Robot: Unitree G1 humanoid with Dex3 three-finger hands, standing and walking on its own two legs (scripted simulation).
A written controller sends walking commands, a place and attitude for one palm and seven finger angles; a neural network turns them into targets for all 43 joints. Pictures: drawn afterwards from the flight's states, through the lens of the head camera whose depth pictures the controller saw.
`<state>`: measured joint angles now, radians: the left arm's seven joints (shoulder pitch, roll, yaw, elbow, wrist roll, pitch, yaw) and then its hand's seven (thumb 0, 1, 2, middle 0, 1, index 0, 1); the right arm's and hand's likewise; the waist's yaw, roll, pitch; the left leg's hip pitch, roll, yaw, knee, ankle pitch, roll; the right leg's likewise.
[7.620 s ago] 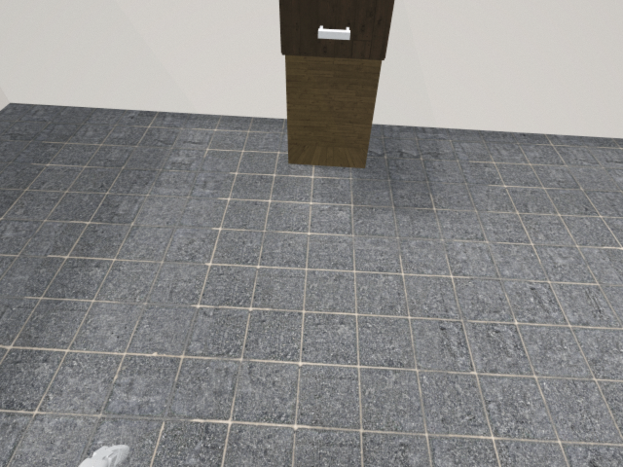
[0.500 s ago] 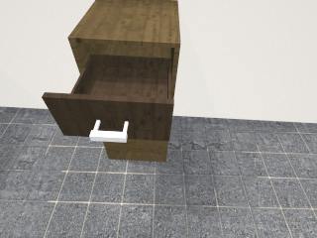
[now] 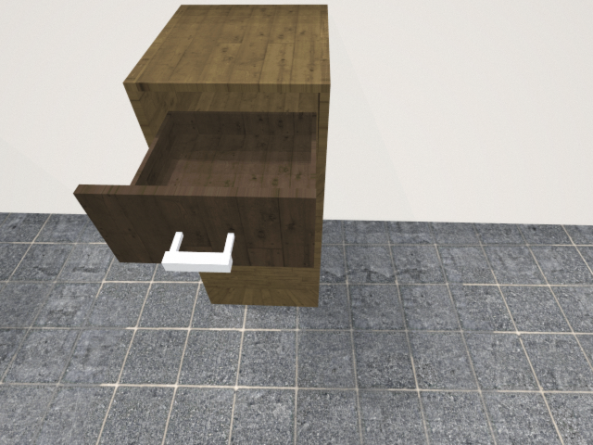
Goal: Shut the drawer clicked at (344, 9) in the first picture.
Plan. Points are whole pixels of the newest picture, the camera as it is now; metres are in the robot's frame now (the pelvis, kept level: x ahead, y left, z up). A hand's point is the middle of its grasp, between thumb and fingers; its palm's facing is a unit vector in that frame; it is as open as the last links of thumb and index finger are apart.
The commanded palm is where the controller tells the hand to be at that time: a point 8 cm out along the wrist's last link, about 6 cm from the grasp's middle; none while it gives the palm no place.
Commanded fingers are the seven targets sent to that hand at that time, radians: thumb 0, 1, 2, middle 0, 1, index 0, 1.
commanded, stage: shuffle to correct the standing spot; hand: left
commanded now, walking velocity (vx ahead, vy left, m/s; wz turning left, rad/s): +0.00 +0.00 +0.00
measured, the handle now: (201, 250) +0.39 +0.18 +0.02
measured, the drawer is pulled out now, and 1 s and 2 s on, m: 0.29 0.29 0.29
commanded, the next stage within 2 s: come to a stop and stand still in 0.46 s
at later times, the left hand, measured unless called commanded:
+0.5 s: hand out of the picture +0.03 +0.15 -0.19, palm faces +0.04 -0.98 -0.18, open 7.4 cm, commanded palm none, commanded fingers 0.00 0.90 0.90 -0.20 -0.30 -0.20 -0.30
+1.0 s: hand out of the picture +0.10 +0.17 -0.18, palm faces +0.05 -0.97 -0.22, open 7.4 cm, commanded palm none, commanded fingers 0.00 0.90 0.90 -0.20 -0.30 -0.20 -0.30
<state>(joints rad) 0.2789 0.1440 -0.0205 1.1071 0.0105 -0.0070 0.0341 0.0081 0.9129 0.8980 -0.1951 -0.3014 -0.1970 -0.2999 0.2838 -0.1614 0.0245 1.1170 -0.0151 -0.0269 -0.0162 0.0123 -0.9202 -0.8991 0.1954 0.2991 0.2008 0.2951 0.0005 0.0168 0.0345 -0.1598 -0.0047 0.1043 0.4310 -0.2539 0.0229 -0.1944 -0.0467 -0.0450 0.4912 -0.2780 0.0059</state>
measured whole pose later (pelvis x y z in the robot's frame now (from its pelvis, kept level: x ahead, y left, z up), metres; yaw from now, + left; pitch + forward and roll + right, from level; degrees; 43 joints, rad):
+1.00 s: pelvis +0.09 -0.02 -0.01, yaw +0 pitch -1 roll +1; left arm 0.26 0.17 0.02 1.03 0.02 0.02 0.03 0.00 0.90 0.90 -0.19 -0.30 -0.20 -0.30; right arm 0.14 -0.16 0.00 1.02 -0.02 0.00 -0.03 0.01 -0.92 -0.90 0.19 0.30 0.20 0.30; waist 0.03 -0.02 0.08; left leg -0.32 0.00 0.08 0.54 -0.20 0.02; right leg -0.25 -0.04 -0.05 0.64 -0.38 -0.01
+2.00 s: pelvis +0.12 +0.00 +0.00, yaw -1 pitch -1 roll +0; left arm 0.30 0.16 -0.02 1.10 0.02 -0.01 0.03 0.01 0.90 0.90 -0.20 -0.30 -0.20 -0.30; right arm 0.23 -0.16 0.02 1.12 -0.01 -0.03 -0.02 0.01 -0.93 -0.90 0.20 0.30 0.20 0.30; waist 0.01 -0.03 0.02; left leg -0.20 -0.01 0.07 0.44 -0.23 0.04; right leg -0.12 -0.03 -0.03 0.42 -0.29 0.02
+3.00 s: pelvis +0.09 -0.05 -0.05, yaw +1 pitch +8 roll +0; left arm 0.55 0.22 0.17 -0.15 -0.30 -0.26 -0.25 0.02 0.89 0.90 -0.81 -0.96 -0.81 -0.96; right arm 0.27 -0.19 0.02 0.58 0.05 -0.21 -0.08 0.02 -0.90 -0.90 0.20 0.30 0.21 0.30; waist -0.01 0.04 -0.13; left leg -0.66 0.05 -0.01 0.93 -0.40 -0.03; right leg -0.57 0.02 -0.10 0.94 -0.50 -0.06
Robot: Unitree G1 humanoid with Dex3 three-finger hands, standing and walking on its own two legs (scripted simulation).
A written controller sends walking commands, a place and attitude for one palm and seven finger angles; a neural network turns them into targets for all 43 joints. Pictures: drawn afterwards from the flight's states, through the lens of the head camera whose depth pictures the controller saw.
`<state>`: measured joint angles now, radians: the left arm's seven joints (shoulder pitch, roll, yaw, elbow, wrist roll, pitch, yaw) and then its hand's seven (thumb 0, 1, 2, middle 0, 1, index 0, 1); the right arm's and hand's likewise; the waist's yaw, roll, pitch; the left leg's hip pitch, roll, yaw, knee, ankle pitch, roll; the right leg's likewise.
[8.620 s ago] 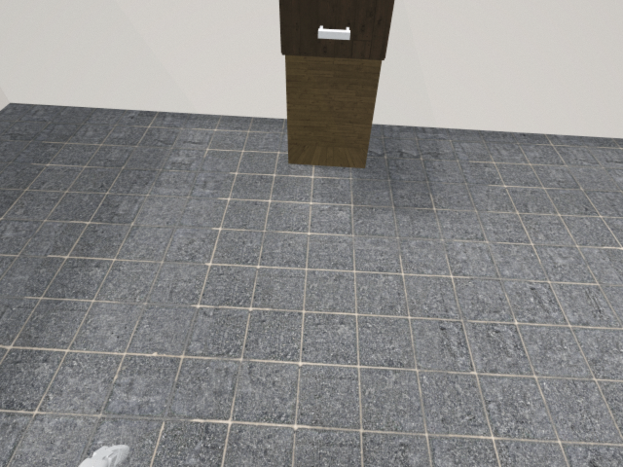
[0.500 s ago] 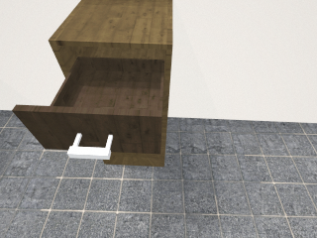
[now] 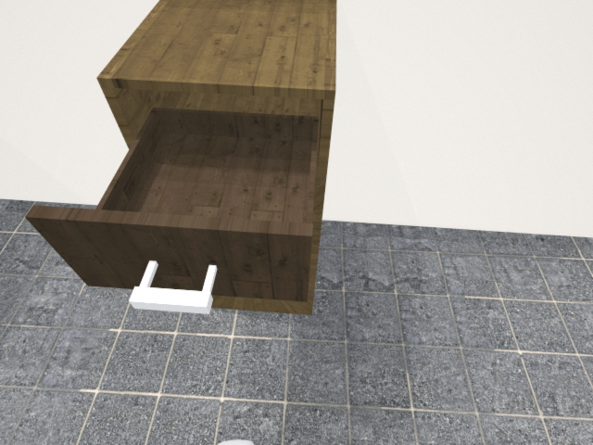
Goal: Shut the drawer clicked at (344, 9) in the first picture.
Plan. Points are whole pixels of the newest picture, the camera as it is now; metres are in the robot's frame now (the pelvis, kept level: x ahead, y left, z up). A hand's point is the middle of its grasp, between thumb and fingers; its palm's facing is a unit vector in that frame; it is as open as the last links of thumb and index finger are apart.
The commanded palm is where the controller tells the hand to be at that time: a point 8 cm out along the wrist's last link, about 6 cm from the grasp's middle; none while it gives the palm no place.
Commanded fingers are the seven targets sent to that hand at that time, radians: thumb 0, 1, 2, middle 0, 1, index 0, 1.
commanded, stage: come to a stop and stand still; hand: left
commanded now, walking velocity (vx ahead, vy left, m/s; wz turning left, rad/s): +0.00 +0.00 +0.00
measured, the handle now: (176, 285) +0.30 +0.20 +0.03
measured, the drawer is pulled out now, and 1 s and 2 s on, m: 0.29 0.29 0.29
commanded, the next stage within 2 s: look again from close up in 0.48 s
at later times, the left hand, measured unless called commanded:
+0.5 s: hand out of the picture +0.04 +0.18 -0.16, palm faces -0.03 -0.98 -0.22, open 7.4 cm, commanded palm none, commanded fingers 0.00 0.90 0.90 -0.20 -0.30 -0.20 -0.30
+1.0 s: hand out of the picture +0.03 +0.18 -0.17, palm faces -0.01 -0.99 -0.16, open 7.4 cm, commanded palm none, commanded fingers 0.00 0.90 0.90 -0.20 -0.30 -0.20 -0.30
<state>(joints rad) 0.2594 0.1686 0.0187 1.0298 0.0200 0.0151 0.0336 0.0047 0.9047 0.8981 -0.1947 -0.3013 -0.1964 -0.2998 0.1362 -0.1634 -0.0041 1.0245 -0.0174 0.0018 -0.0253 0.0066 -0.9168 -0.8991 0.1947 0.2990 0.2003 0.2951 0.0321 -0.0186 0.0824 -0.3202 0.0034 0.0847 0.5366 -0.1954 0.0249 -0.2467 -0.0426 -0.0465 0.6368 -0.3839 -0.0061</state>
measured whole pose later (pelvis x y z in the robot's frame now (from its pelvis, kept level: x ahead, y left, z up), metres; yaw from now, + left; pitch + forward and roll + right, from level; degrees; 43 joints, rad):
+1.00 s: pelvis +0.03 +0.01 +0.01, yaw -1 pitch -1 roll +0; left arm 0.30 0.16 -0.02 1.10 0.02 -0.01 0.03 0.01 0.90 0.90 -0.20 -0.30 -0.20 -0.30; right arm 0.23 -0.16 0.02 1.12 -0.01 -0.03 -0.02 0.01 -0.93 -0.90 0.20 0.30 0.20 0.30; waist 0.01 -0.03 0.02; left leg -0.20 -0.01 0.07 0.44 -0.23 0.04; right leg -0.12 -0.03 -0.03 0.42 -0.29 0.02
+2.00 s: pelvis +0.00 -0.04 -0.04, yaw +1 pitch +8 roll +0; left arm 0.55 0.22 0.17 -0.15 -0.30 -0.26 -0.25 0.02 0.89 0.90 -0.81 -0.96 -0.81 -0.96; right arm 0.27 -0.19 0.02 0.58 0.05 -0.21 -0.08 0.02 -0.90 -0.90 0.20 0.30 0.21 0.30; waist -0.01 0.04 -0.13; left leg -0.66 0.05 -0.01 0.93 -0.40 -0.03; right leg -0.57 0.02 -0.10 0.94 -0.50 -0.06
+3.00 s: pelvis +0.00 -0.01 -0.02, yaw +2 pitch +0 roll -1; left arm 0.73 0.23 0.08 -0.57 -0.23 -0.05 -0.17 0.02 0.89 0.90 -1.40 -1.60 -1.40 -1.60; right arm 0.26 -0.23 0.06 0.55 0.07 -0.34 -0.05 0.02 -0.90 -0.90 0.20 0.30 0.20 0.30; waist 0.03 0.06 -0.09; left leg -0.42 0.02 0.00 0.76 -0.34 0.00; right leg -0.32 0.00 -0.09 0.73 -0.41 -0.02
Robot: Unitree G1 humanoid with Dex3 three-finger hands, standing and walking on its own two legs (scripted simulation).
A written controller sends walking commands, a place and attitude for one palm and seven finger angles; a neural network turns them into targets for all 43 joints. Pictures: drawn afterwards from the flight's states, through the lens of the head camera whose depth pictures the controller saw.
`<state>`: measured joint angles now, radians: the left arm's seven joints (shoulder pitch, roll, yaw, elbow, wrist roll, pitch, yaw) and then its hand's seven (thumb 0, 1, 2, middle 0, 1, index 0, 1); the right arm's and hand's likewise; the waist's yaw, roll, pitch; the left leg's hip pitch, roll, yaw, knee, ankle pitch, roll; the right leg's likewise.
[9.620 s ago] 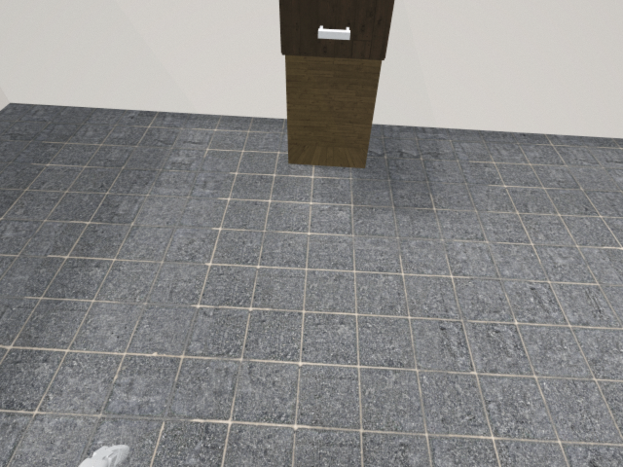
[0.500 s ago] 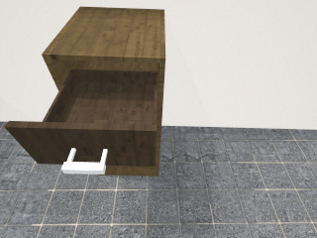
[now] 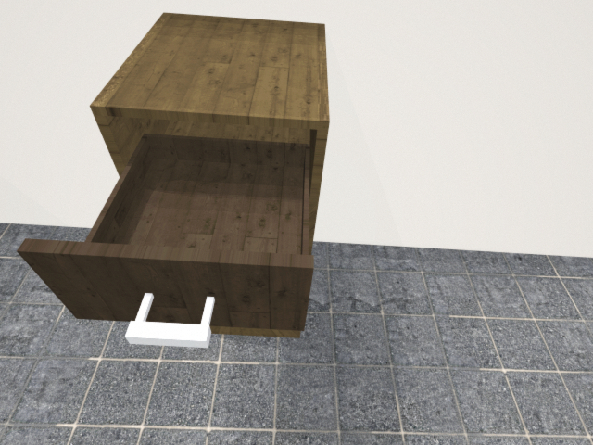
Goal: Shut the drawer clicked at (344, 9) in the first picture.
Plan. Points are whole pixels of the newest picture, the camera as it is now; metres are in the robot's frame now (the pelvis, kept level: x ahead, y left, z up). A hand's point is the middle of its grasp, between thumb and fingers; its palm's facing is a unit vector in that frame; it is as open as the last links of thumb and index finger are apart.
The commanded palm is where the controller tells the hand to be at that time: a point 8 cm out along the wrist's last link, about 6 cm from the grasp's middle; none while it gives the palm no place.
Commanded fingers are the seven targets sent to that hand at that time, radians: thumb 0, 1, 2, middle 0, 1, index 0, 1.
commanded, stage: look again from close up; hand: left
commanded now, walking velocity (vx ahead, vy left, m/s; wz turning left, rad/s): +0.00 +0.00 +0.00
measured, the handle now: (174, 318) +0.27 +0.19 +0.02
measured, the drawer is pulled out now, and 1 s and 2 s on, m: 0.29 0.29 0.29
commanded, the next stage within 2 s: raise the hand and make a fist in 0.12 s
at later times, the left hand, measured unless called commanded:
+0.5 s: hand (180, 411) +0.17 +0.16 -0.04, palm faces +0.17 -0.99 -0.01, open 6.8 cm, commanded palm +0.09 +0.21 -0.04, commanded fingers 0.00 0.90 0.90 -0.50 -0.62 -0.50 -0.62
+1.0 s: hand (185, 418) +0.15 +0.14 +0.02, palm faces +0.06 -1.00 -0.06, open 4.1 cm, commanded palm +0.09 +0.20 +0.03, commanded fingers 0.00 0.90 0.90 -1.00 -1.17 -1.00 -1.17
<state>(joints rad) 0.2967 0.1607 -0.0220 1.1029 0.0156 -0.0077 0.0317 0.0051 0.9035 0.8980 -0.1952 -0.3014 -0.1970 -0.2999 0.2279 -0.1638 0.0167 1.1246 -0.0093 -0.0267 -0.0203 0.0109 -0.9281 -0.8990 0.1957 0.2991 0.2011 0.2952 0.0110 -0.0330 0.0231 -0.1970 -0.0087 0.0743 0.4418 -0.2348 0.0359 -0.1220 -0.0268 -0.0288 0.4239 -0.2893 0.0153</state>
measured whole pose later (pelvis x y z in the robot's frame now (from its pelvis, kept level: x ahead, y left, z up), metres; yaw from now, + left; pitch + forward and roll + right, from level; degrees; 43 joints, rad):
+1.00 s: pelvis -0.03 -0.05 -0.06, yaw +3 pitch +8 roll +0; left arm 0.55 0.22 0.17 -0.15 -0.30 -0.26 -0.25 0.02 0.89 0.90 -0.81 -0.96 -0.81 -0.96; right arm 0.27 -0.19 0.02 0.58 0.05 -0.21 -0.08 0.02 -0.90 -0.90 0.20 0.30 0.21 0.30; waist -0.01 0.04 -0.13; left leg -0.66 0.05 -0.01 0.93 -0.40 -0.03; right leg -0.57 0.02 -0.10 0.94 -0.50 -0.06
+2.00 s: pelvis -0.03 -0.02 -0.03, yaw +3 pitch +0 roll -1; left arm 0.73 0.23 0.08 -0.57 -0.23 -0.05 -0.17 0.02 0.89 0.90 -1.40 -1.60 -1.40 -1.60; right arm 0.26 -0.23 0.06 0.55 0.07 -0.34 -0.05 0.02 -0.90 -0.90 0.20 0.30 0.20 0.30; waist 0.03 0.06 -0.09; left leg -0.42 0.02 0.00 0.76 -0.34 0.00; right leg -0.32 0.00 -0.09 0.73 -0.41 -0.02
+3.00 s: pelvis -0.02 -0.02 -0.04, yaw +3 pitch +7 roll -1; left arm 0.55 0.18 0.07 -0.23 -0.22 -0.28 -0.20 0.02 0.90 0.90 -1.39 -1.60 -1.40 -1.60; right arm 0.24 -0.23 0.02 0.58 0.03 -0.27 -0.04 0.02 -0.91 -0.90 0.20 0.30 0.20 0.30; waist 0.00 0.05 -0.08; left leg -0.60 0.02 0.00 0.87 -0.39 0.00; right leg -0.50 -0.01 -0.09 0.86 -0.48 -0.03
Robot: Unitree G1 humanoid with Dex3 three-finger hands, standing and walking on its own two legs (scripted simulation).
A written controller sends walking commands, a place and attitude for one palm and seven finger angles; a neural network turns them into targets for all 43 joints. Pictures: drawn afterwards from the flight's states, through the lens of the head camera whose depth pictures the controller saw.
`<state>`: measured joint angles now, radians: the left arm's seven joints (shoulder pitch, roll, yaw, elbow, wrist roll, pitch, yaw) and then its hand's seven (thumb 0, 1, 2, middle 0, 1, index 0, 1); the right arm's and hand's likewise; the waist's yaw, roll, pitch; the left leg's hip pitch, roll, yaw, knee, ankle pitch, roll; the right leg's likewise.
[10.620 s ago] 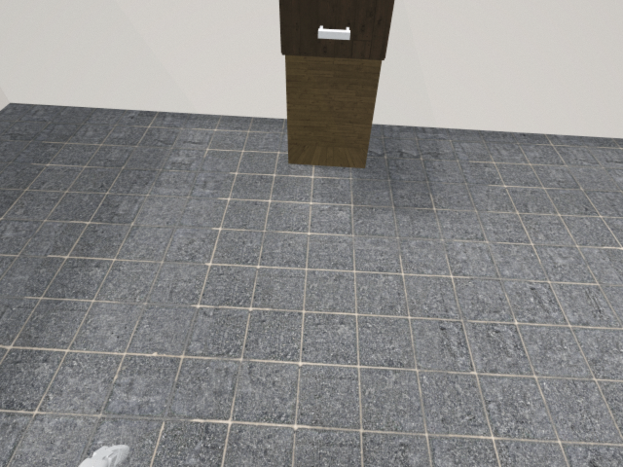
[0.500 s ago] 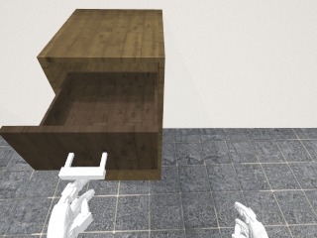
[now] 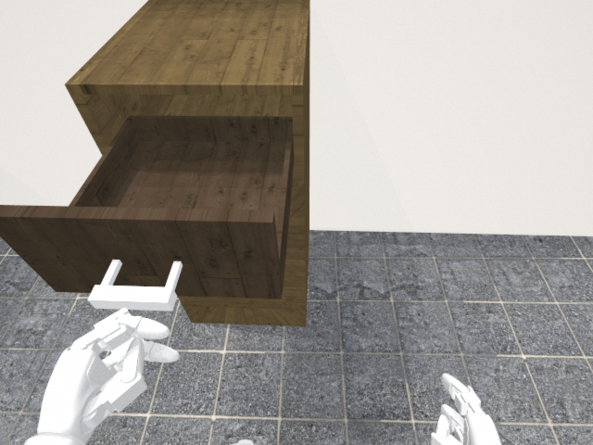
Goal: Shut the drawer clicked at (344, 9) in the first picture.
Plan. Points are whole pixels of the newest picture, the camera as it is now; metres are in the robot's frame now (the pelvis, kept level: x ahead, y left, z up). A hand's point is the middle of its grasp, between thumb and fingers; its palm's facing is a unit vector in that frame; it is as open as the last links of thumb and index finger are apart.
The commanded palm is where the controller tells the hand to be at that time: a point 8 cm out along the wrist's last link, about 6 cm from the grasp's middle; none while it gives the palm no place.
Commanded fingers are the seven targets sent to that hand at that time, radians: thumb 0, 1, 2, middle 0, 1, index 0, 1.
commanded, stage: raise the hand and make a fist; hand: left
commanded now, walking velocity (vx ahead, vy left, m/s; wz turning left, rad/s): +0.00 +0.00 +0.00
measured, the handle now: (139, 283) +0.31 +0.23 +0.07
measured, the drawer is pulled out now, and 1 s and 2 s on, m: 0.29 0.29 0.29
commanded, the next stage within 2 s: bring the fist close to the handle in 1.12 s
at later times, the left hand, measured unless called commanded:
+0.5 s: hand (98, 397) +0.15 +0.19 +0.13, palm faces -0.01 -1.00 -0.06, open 3.1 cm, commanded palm +0.10 +0.24 +0.15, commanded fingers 0.00 0.90 0.90 -1.40 -1.60 -1.40 -1.60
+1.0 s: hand (92, 399) +0.14 +0.18 +0.15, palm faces +0.00 -1.00 -0.10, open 3.3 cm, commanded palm +0.09 +0.24 +0.17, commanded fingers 0.00 0.90 0.90 -1.40 -1.60 -1.40 -1.60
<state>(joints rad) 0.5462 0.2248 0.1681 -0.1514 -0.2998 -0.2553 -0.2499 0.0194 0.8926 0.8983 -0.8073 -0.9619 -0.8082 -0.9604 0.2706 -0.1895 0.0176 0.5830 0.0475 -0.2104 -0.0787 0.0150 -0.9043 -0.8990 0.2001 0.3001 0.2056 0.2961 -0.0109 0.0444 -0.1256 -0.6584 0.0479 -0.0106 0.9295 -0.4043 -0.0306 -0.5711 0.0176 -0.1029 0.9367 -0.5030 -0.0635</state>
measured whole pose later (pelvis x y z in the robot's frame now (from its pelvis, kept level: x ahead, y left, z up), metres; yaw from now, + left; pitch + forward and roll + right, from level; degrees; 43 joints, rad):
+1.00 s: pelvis +0.00 +0.03 +0.03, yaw +0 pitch +0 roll -1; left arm 0.73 0.23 0.08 -0.57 -0.23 -0.05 -0.17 0.02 0.89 0.90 -1.40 -1.60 -1.40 -1.60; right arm 0.26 -0.23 0.06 0.55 0.07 -0.34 -0.05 0.02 -0.90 -0.90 0.20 0.30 0.20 0.30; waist 0.03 0.06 -0.09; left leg -0.42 0.02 0.00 0.76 -0.34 0.00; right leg -0.32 0.00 -0.09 0.73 -0.41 -0.02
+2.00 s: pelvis +0.01 +0.03 +0.01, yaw +1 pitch +7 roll -1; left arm 0.55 0.18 0.07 -0.23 -0.22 -0.28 -0.20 0.02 0.90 0.90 -1.39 -1.60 -1.40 -1.60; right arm 0.24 -0.23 0.02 0.58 0.03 -0.27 -0.04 0.02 -0.91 -0.90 0.20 0.30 0.20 0.30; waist 0.00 0.05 -0.08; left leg -0.60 0.02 0.00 0.87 -0.39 0.00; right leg -0.50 -0.01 -0.09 0.86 -0.48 -0.03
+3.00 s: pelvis +0.01 +0.02 +0.00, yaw +1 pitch +11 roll -1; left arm 0.35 0.23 0.10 -0.07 -0.24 -0.30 -0.19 -0.02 0.86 0.92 -1.40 -1.60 -1.40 -1.60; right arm 0.24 -0.25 0.03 0.54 0.03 -0.16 -0.05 0.01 -0.91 -0.90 0.20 0.30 0.20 0.30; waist -0.02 0.05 -0.11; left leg -0.73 0.03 -0.02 0.97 -0.43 -0.01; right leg -0.63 0.00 -0.11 0.96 -0.52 -0.04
